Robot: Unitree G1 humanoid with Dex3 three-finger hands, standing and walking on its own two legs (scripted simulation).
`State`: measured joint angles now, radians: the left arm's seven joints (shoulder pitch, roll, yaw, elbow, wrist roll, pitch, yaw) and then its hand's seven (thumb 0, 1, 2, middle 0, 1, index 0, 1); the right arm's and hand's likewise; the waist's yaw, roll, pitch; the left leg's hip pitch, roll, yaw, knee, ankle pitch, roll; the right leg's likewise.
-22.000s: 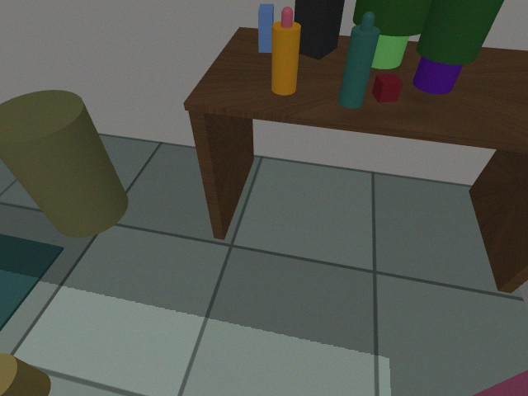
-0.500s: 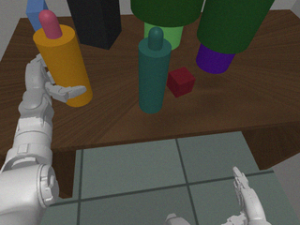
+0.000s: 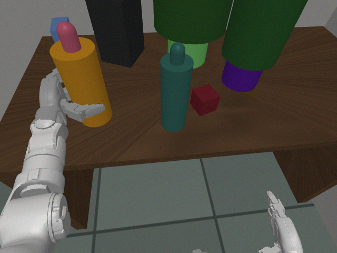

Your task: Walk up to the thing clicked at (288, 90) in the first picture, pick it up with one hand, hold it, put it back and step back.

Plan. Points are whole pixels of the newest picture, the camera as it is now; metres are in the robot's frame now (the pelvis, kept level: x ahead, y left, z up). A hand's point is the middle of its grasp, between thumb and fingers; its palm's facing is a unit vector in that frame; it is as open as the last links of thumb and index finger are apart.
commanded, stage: lift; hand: left
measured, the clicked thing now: (83, 78) +0.48 +0.13 +0.18
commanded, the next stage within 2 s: hold in 1.16 s
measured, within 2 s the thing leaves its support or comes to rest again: neither
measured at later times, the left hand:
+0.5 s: hand (61, 92) +0.41 +0.16 +0.20, palm faces +0.07 -0.99 -0.10, open 11.4 cm
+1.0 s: hand (41, 102) +0.35 +0.16 +0.25, palm faces +0.06 -0.99 -0.10, open 11.4 cm
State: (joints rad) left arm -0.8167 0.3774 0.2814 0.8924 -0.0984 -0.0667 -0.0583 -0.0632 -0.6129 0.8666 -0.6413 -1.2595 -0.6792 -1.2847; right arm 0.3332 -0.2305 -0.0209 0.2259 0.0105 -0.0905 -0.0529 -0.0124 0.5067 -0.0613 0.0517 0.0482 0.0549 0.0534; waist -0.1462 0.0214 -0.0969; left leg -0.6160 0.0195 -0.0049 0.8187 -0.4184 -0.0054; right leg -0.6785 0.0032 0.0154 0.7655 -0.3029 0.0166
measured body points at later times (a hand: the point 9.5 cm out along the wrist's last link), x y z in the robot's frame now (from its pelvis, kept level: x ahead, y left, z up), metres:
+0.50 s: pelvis +0.01 -0.01 +0.01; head +0.01 -0.03 +0.46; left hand +0.40 +0.21 +0.21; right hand +0.17 -0.24 -0.05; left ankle -0.01 +0.12 -0.70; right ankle +0.04 -0.13 -0.70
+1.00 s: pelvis -0.01 -0.01 +0.02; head -0.03 -0.04 +0.47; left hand +0.34 +0.21 +0.25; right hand +0.17 -0.26 -0.06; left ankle -0.01 +0.12 -0.70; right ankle +0.04 -0.13 -0.70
